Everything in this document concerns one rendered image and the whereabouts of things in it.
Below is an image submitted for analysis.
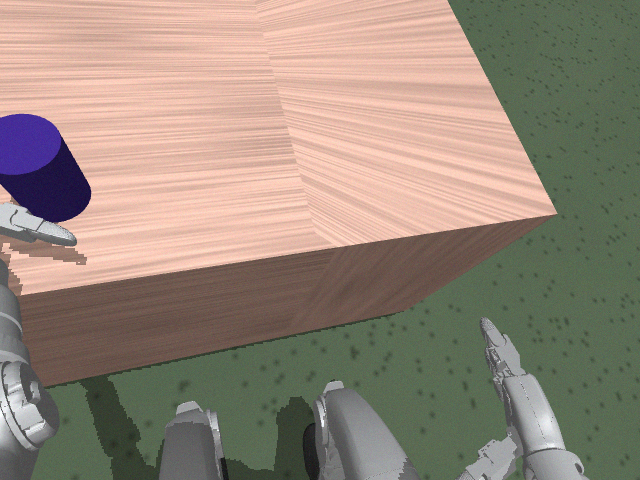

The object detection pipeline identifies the can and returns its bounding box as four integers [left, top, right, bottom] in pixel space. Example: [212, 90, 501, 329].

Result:
[0, 114, 91, 223]

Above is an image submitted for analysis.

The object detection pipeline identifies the right robot arm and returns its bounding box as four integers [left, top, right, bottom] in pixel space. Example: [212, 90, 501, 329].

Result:
[522, 448, 589, 480]

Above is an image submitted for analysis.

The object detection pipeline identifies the right robot foot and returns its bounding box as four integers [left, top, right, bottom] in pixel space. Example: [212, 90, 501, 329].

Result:
[303, 423, 320, 480]

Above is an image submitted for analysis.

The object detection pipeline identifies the left robot arm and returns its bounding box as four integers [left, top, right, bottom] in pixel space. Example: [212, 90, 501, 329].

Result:
[0, 259, 60, 480]

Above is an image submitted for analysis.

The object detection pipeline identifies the left robot hand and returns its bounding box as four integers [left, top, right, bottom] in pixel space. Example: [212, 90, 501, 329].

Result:
[0, 202, 77, 246]

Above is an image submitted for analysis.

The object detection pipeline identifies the right robot hand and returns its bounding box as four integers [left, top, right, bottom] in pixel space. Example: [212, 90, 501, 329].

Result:
[455, 317, 566, 480]

